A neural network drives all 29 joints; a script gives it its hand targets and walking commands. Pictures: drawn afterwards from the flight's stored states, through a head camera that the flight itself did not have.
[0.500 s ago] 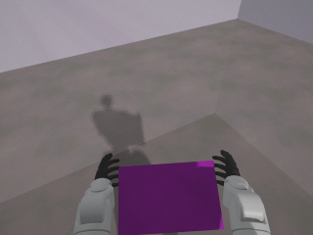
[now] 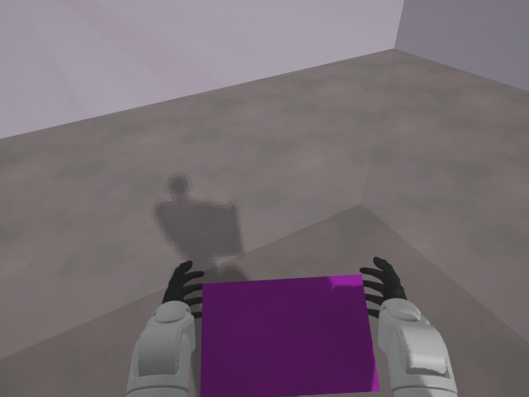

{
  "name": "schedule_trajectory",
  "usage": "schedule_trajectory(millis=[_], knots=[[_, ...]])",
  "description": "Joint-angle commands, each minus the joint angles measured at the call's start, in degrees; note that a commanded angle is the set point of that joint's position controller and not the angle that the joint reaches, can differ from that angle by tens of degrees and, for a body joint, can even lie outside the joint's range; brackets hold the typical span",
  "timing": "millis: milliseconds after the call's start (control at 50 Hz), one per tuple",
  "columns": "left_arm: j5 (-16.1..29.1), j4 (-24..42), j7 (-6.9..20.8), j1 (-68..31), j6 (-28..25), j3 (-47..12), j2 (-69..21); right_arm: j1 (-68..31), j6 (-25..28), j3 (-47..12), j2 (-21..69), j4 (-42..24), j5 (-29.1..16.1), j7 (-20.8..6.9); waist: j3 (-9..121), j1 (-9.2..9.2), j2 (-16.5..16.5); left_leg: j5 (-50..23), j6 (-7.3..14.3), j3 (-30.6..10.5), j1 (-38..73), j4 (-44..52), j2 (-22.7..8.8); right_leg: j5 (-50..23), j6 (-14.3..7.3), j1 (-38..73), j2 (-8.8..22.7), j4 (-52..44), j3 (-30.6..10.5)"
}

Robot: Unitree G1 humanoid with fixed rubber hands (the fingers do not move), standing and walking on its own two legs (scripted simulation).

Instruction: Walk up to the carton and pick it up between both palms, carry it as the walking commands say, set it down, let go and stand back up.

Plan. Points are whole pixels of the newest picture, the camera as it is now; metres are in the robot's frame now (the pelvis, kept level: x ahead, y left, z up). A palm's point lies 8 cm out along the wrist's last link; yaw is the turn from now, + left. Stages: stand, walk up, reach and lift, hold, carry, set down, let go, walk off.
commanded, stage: carry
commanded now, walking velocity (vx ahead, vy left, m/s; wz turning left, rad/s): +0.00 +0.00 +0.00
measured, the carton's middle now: (284, 332) +0.28 -0.01 -0.06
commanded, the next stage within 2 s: none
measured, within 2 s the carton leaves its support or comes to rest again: neither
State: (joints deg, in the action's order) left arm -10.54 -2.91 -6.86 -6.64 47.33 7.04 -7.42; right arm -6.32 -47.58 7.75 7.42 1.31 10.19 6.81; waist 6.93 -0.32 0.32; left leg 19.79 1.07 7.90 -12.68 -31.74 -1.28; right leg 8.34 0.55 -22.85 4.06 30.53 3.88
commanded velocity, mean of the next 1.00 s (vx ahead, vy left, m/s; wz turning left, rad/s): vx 0.00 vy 0.00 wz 0.00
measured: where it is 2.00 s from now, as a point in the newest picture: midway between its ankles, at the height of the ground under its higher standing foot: outside the picture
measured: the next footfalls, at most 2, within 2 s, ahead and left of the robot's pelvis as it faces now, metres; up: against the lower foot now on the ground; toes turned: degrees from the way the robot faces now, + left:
none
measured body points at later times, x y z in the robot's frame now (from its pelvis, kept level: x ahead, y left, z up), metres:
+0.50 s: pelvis -0.01 -0.01 +0.00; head -0.03 -0.02 +0.45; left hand +0.27 +0.15 +0.05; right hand +0.27 -0.17 +0.05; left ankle -0.03 +0.10 -0.73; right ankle +0.08 -0.13 -0.73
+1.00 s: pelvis -0.01 -0.02 +0.00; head -0.04 -0.03 +0.45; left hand +0.27 +0.14 +0.05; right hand +0.27 -0.18 +0.05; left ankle -0.03 +0.10 -0.73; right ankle +0.08 -0.13 -0.73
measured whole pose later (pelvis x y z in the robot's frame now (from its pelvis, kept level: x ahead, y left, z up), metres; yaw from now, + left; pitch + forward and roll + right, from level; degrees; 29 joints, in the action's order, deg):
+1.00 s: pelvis -0.01 -0.02 +0.00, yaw +0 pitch +1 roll +1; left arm -8.8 3.5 -7.8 -5.2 51.3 6.4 -7.3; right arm -6.0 -52.2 6.4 7.4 -5.5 8.6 7.8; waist 6.0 -0.4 0.8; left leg 18.3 -0.3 6.8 -13.3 -30.6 -2.1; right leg 7.3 -0.8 -23.3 3.3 29.5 4.6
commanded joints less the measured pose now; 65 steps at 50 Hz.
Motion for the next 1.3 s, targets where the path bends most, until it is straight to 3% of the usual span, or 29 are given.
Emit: schedule_trajectory(millis=[0,100,120,160,200,240,280,340,360,400,420,440,480,500,540,620,640,760,780,840,880,920,960,1000,1020,1040,1100,1120,1280], knots=[[19.71,18.39,10.5,-27.26,-1.33,-28.5,-42.88,-32.07,1.61,-31.0,40.64,-21.44,-21.44,-10.2,5.5,0.44,-2.73,1.11,1.86,-7.96,-5.7,8.2,-6.72,2.96,-0.56,6.02,2.11,-5.82,-3.59],[13.06,6.74,11.4,-23.29,-1.82,-24.34,-34.57,-22.71,1.12,-26.28,35.99,-3.28,-14.29,-11.7,14.68,0.07,-3.06,-7.65,1.61,-6.01,1.03,4.3,-4.55,-12.61,-3.12,11.04,4.0,-3.55,-4.84],[20.18,22.62,11.2,-25.99,-1.14,-32.32,-42.72,-25.08,0.65,-33.83,42.94,-20.73,-20.64,-11.22,13.04,0.07,-3.81,-7.98,1.21,-5.95,-0.05,5.81,-4.87,-11.66,-2.33,11.11,4.22,-3.09,-3.93],[8.35,-8.3,13.03,-17.99,-3.22,-20.46,-34.64,-21.18,3.23,-22.67,34.18,6.79,-10.1,-13.42,12.48,-0.16,-2.38,-10.7,1.46,-5.76,1.57,3.96,-4.75,-13.72,-1.97,7.65,4.05,-3.6,-4.36],[25.89,31.91,11.19,-31.2,-2.52,-36.39,-50.95,-37.29,2.56,-39.54,49.93,-33.42,-28.94,-11.36,9.12,0.16,-1.48,-7.72,1.25,-7.65,-0.39,7.73,-6.08,-4.98,-2.31,7.63,2.92,-3.07,-4.01],[16.21,9.33,11.49,-20.14,0.75,-30.67,-42.52,-20.62,-1.0,-29.77,40.49,-8.72,-16.08,-11.52,11.34,0.04,0.83,-0.27,3.6,-8.03,-2.01,8.24,-5.58,-2.04,-1.62,7.74,2.38,-5.05,-4.89],[15.08,9.04,11.68,-19.58,0.77,-31.66,-41.45,-17.56,-1.46,-30.42,41.06,-5.07,-15.59,-12.66,13.38,0.05,2.31,-6.35,2.67,-7.89,0.68,7.79,-5.9,-4.63,-2.78,7.58,2.02,-2.1,-3.57],[19.56,21.68,10.75,-23.12,0.66,-32.83,-43.86,-26.12,-1.3,-34.56,42.89,-21.17,-21.5,-12.05,12.04,0.03,-1.66,-7.87,1.3,-4.65,-0.02,4.99,-4.86,-11.14,-1.89,8.81,3.28,-3.1,-3.54],[14.2,7.22,11.68,-21.0,0.82,-27.19,-38.23,-23.29,-1.14,-28.22,37.61,-6.19,-15.62,-12.47,11.2,0.13,-1.48,-2.89,1.49,-5.95,-1.65,5.69,-4.72,-6.98,-2.34,7.87,3.41,-4.77,-4.92],[19.92,19.87,11.39,-24.26,2.11,-33.41,-44.66,-24.65,-2.35,-33.05,43.26,-18.73,-19.98,-11.73,7.27,0.35,-2.28,-2.65,1.98,-7.65,-3.57,8.92,-6.29,-1.13,-1.24,5.76,2.3,-3.71,-3.29],[14.27,6.17,11.81,-21.81,2.4,-28.49,-40.24,-23.58,-2.45,-28.4,39.17,-5.57,-15.32,-12.56,6.23,0.26,3.72,0.19,2.34,-7.01,-5.8,8.83,-5.87,0.43,-1.06,5.91,1.78,-4.18,-3.08],[20.33,21.95,10.98,-24.62,2.35,-34.19,-45.22,-25.59,-2.8,-33.63,43.57,-20.91,-21.17,-12.02,10.12,0.43,1.9,-2.66,2.7,-8.0,-3.43,9.24,-5.91,-1.37,-1.81,7.38,2.02,-3.04,-2.88],[15.35,8.25,11.76,-17.93,2.57,-29.57,-41.83,-22.6,-2.58,-31.26,40.09,-10.56,-17.1,-12.44,10.34,0.25,-2.19,-3.06,2.58,-8.04,-2.68,7.38,-5.84,-3.93,-1.89,7.21,2.67,-4.59,-3.63],[22.12,26.12,10.8,-27.56,2.45,-33.65,-45.65,-28.77,-3.2,-35.39,45.34,-24.87,-23.31,-11.35,10.38,0.3,-3.58,-4.47,1.85,-7.08,-4.95,8.02,-5.59,-4.82,-1.55,10.34,2.55,-3.53,-2.55],[17.29,16.09,9.87,-22.11,3.63,-30.0,-40.51,-23.43,-4.14,-29.76,39.54,-13.77,-18.56,-11.22,13.66,-0.02,2.13,-8.68,1.69,-6.03,1.23,5.69,-4.76,-9.21,-2.4,7.5,3.99,-3.33,-5.14],[10.34,-1.34,13.13,-16.41,1.1,-26.14,-39.08,-21.95,-1.4,-28.88,39.12,0.32,-13.17,-14.15,12.42,0.02,-1.89,-10.59,1.3,-6.02,0.84,4.37,-5.24,-10.82,-2.56,7.72,3.45,-3.73,-3.76],[17.47,15.85,12.71,-26.38,-0.09,-32.9,-44.86,-25.6,-0.88,-32.26,44.24,-11.95,-18.22,-13.8,8.47,-0.03,0.19,-11.93,0.68,-6.68,-0.27,6.57,-5.69,-7.34,-2.48,5.79,3.71,-3.4,-3.82],[21.37,27.04,9.92,-27.21,3.23,-34.38,-46.06,-29.95,-3.51,-35.09,44.62,-26.75,-23.01,-11.09,12.11,0.1,-2.16,-3.76,1.28,-5.95,-2.19,6.52,-5.6,-5.65,-2.1,9.37,3.75,-3.61,-3.65],[15.19,9.87,10.35,-20.32,3.38,-26.13,-38.35,-23.53,-4.0,-29.26,37.76,-9.58,-17.34,-11.46,11.08,-0.3,-2.94,-4.26,1.88,-6.83,-3.04,6.85,-5.71,-6.86,-2.3,10.33,3.46,-3.29,-4.66],[11.97,2.98,12.03,-14.57,3.19,-29.29,-40.7,-19.67,-3.42,-30.83,39.64,-3.29,-15.41,-13.82,11.74,-0.07,4.61,-12.0,0.91,-6.5,0.55,6.75,-6.17,-8.04,-2.64,8.09,2.69,-1.45,-2.75],[19.81,20.11,12.07,-28.72,1.28,-33.63,-45.72,-25.98,-1.96,-32.6,44.57,-16.47,-20.52,-13.45,9.38,0.14,-0.17,-10.25,-0.22,-5.84,-0.68,6.26,-5.68,-8.83,-2.83,7.88,4.04,-3.32,-3.71],[13.81,1.7,12.94,-18.73,1.95,-26.88,-41.44,-23.96,-1.86,-28.41,39.13,-5.24,-14.91,-13.15,10.58,0.08,-2.94,-3.73,1.45,-6.55,-1.96,5.91,-4.87,-4.63,-2.11,7.44,3.68,-5.52,-5.08],[20.81,23.32,11.31,-27.67,0.24,-30.83,-44.27,-28.28,-1.64,-33.24,44.1,-20.01,-22.01,-12.12,9.15,0.13,-2.49,-3.39,1.4,-7.52,-2.06,7.87,-5.3,2.29,-2.42,7.06,3.33,-5.36,-5.26],[20.98,22.63,10.61,-25.33,2.05,-32.3,-44.09,-27.66,-2.64,-33.47,43.23,-21.35,-21.74,-11.19,11.02,0.14,-2.56,-3.19,1.54,-6.64,-1.26,5.99,-5.07,-2.48,-2.5,6.73,3.88,-6.31,-5.32],[11.26,2.53,11.35,-17.23,1.83,-23.86,-35.58,-19.59,-2.33,-25.3,35.12,-1.25,-12.32,-12.2,13.55,-0.26,-0.04,-2.77,2.2,-6.48,-0.1,4.91,-5.14,-4.78,-2.38,7.83,3.93,-5.28,-5.22],[16.12,14.44,10.6,-20.57,1.52,-29.63,-39.83,-23.18,-1.81,-30.79,39.09,-13.25,-17.92,-11.84,10.19,0.05,0.27,-4.19,1.11,-6.4,-0.94,6.47,-5.11,-4.91,-2.55,7.14,4.39,-5.19,-5.08],[12.07,2.73,12.74,-20.57,-0.7,-26.97,-40.59,-24.49,0.12,-28.9,39.93,-2.75,-14.52,-14.0,9.91,0.08,2.07,-2.9,1.05,-6.98,-1.78,7.05,-5.36,-2.09,-2.21,5.92,3.19,-5.73,-4.01],[20.01,22.84,12.11,-27.54,-1.28,-34.15,-46.22,-26.76,0.26,-33.86,45.3,-18.59,-20.69,-13.44,11.49,0.13,0.93,-7.38,0.73,-6.08,-1.17,7.01,-5.5,-7.94,-1.83,7.39,3.94,-4.36,-3.57],[16.63,15.56,10.87,-19.9,1.45,-30.88,-40.23,-23.67,-2.09,-32.61,40.26,-13.96,-18.93,-11.83,10.79,0.12,0.03,-4.5,1.9,-8.11,-1.26,7.9,-5.88,-1.18,-2.07,7.1,3.49,-5.97,-3.43]])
